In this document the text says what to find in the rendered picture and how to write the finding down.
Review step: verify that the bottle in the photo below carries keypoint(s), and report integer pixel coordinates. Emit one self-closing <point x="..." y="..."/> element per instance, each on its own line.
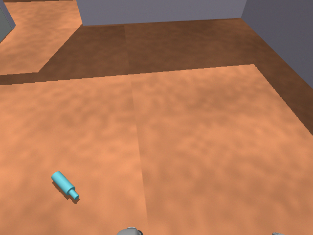
<point x="64" y="184"/>

